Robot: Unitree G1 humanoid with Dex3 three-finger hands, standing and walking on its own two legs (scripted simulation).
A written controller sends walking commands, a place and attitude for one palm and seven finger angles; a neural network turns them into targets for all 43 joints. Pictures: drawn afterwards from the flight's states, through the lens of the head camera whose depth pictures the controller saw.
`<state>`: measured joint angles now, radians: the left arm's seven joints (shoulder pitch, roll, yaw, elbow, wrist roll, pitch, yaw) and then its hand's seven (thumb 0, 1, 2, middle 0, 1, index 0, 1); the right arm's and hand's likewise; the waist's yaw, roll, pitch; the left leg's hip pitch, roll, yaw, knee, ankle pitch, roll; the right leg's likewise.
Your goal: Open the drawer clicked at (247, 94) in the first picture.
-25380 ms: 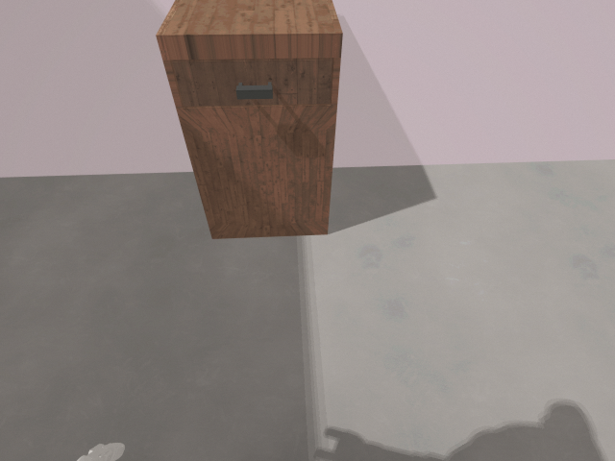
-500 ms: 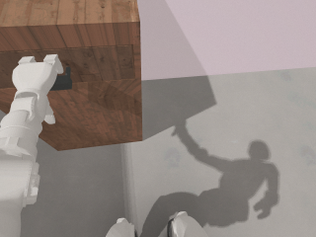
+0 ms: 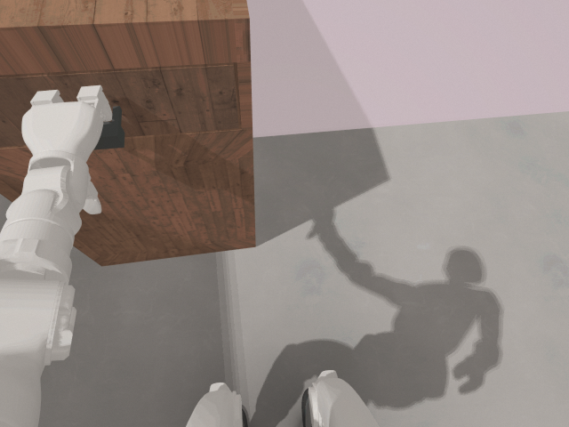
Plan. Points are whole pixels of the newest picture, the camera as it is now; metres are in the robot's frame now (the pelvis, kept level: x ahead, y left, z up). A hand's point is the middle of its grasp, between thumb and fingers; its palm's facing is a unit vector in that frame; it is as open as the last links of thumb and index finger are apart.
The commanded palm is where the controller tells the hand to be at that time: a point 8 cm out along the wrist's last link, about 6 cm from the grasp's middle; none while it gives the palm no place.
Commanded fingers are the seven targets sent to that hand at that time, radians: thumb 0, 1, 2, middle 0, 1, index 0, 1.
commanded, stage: lower the fingers behind the handle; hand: left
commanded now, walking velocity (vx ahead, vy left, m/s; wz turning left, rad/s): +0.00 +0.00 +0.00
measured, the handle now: (86, 125) +0.56 +0.28 +0.01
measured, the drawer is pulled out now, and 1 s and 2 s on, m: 0.00 0.00 0.00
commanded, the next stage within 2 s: lift the fingers back up to retry in 0.40 s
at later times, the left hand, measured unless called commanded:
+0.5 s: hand (84, 154) +0.50 +0.27 +0.01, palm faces -0.06 +0.02 -1.00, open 14.0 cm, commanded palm +0.49 +0.24 +0.04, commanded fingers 0.00 -0.50 0.30 -0.30 -1.20 -0.30 -1.20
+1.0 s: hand (74, 131) +0.51 +0.26 +0.06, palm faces -0.04 -0.01 -1.00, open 13.9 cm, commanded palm +0.48 +0.25 +0.11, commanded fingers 0.00 -0.50 0.30 -0.30 -1.20 -0.30 -1.20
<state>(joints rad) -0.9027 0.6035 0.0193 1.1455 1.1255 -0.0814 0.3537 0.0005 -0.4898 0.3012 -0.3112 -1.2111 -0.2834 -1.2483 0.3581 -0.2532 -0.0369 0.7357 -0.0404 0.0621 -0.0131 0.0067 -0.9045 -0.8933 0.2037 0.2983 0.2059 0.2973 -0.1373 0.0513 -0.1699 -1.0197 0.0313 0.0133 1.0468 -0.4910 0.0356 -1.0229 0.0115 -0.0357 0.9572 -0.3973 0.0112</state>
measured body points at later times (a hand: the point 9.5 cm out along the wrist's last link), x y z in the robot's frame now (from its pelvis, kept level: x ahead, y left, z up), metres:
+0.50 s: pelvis -0.01 +0.00 -0.01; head +0.14 +0.01 +0.42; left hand +0.50 +0.26 +0.07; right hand -0.02 -0.28 -0.13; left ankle -0.01 +0.09 -0.67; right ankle +0.02 -0.13 -0.67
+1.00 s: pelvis +0.02 +0.00 +0.03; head +0.14 +0.00 +0.46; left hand +0.50 +0.26 +0.11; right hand +0.01 -0.28 -0.10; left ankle -0.01 +0.09 -0.67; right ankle +0.02 -0.13 -0.67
